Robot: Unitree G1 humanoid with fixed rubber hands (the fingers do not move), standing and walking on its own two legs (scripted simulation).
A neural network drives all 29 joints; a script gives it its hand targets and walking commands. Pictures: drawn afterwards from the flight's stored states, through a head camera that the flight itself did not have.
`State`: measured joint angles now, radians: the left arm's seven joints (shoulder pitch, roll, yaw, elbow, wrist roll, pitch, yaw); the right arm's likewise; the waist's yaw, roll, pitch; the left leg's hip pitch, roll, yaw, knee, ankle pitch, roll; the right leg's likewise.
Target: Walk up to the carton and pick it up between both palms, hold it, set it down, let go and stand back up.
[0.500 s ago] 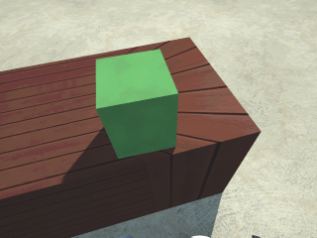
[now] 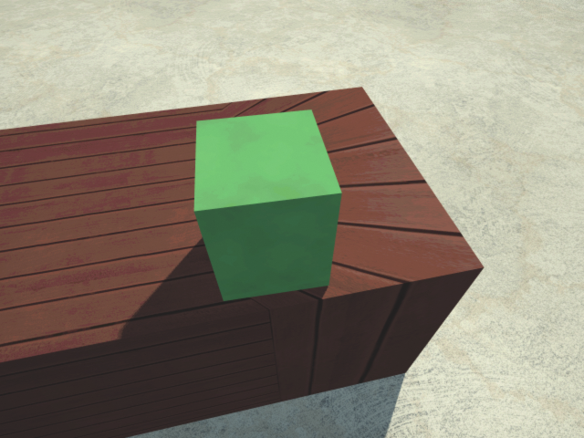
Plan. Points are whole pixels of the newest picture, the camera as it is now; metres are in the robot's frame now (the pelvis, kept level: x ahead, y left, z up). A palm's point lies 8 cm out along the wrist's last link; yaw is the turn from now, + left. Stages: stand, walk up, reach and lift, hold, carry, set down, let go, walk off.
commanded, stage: walk up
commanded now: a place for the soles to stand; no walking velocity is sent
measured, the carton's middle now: (266, 207) +0.48 +0.06 +0.01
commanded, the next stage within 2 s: none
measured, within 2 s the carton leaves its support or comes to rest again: neither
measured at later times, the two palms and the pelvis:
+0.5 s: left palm out of the picture +0.03 +0.25 -0.14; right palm out of the picture +0.08 -0.24 -0.14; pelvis +0.01 +0.00 +0.00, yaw +8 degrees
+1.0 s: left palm out of the picture +0.00 +0.27 -0.15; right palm out of the picture +0.11 -0.24 -0.14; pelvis +0.01 +0.00 -0.01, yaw +15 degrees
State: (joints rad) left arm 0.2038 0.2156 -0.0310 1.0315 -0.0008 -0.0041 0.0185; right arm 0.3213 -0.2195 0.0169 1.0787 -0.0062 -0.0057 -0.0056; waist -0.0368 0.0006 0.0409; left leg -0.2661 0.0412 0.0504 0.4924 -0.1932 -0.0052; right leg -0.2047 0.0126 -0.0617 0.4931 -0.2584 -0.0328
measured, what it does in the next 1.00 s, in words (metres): stands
